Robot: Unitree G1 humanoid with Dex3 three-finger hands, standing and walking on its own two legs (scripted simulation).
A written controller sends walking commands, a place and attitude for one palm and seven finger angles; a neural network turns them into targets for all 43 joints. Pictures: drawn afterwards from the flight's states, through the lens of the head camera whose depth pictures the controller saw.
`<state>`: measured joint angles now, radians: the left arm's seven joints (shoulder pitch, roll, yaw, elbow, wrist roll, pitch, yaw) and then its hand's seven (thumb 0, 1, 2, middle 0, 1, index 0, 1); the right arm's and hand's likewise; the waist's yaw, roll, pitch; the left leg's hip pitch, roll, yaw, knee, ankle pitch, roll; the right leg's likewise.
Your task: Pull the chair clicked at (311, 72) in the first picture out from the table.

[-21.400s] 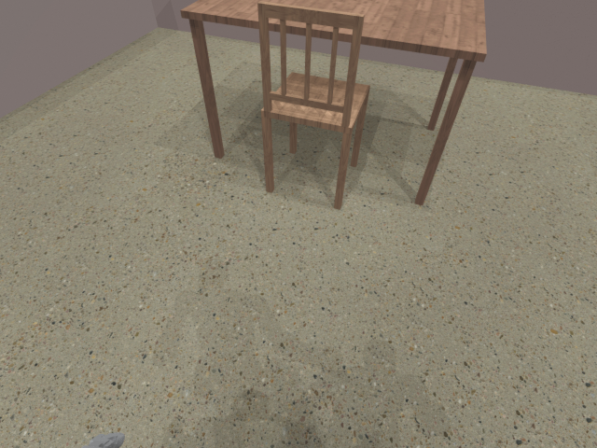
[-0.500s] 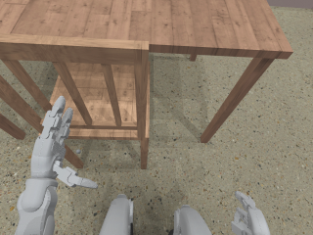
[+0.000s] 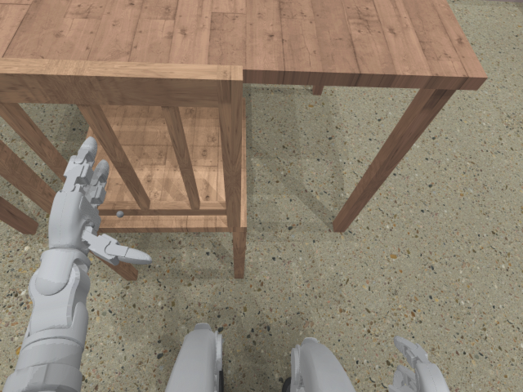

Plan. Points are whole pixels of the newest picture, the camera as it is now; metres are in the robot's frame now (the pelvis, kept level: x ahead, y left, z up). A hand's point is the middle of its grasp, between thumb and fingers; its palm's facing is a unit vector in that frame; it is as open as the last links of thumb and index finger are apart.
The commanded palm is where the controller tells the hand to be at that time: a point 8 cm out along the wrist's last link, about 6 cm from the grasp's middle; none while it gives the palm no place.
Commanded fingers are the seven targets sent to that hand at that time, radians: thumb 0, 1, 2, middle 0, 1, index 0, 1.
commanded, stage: push the fingers through the gap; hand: left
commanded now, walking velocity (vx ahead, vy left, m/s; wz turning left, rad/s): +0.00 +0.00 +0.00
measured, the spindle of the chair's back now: (122, 164) +0.44 +0.23 +0.03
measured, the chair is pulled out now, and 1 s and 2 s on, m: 0.00 0.00 0.00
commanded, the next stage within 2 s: hook a spindle and tug to test in 0.98 s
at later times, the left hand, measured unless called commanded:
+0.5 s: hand (128, 190) +0.40 +0.21 +0.02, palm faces +0.05 -1.00 -0.01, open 16.9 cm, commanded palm +0.38 +0.26 +0.03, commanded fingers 0.00 -0.50 0.30 -0.06 -0.08 -0.06 -0.08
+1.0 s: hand (124, 181) +0.42 +0.22 +0.02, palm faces +0.06 -1.00 -0.02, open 16.9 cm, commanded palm +0.39 +0.26 +0.03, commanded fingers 0.00 -0.50 0.30 -0.06 -0.08 -0.06 -0.08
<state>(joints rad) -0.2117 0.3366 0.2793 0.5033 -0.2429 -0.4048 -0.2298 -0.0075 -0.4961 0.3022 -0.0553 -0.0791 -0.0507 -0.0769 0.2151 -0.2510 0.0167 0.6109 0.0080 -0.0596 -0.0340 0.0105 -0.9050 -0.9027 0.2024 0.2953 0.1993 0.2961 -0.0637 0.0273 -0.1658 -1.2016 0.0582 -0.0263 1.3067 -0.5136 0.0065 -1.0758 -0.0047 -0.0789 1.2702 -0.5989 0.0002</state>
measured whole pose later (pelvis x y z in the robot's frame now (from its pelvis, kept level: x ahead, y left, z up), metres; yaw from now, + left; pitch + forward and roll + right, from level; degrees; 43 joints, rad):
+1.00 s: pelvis +0.00 +0.00 +0.00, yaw -1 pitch +24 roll -4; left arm -0.46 0.38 0.36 0.76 -0.20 -0.48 -0.25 -0.01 -0.50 0.30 -0.06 -0.08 -0.06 -0.08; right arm 0.25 -0.25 0.02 0.65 -0.01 0.01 -0.02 0.01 -0.91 -0.90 0.20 0.30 0.20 0.30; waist -0.10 0.02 -0.15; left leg -1.23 0.06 -0.02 1.31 -0.50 0.01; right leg -1.11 0.00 -0.07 1.27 -0.58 0.01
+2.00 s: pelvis +0.00 +0.00 +0.00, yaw -1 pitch +24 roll -3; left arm -0.46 0.36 0.33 0.78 -0.18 -0.48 -0.21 0.01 0.71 0.82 -0.50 -1.44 -0.49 -1.44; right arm 0.24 -0.25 0.01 0.63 0.00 0.03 -0.02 0.01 -0.91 -0.90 0.20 0.30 0.20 0.30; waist -0.10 0.02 -0.16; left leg -1.22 0.07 -0.02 1.30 -0.50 0.00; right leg -1.11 0.01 -0.06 1.27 -0.59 0.00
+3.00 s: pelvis +0.02 +0.01 +0.09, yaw -2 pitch +12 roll -2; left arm -0.28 0.24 0.17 0.79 -0.10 -0.21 0.10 0.04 0.80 0.82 -0.32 -1.11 -0.48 -1.45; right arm 0.26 -0.22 0.03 0.60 0.04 0.10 -0.11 0.01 -0.90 -0.90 0.20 0.30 0.20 0.30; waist -0.08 -0.02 -0.05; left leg -0.64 0.06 0.05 0.77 -0.33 0.02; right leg -0.55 0.00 -0.02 0.73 -0.36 0.03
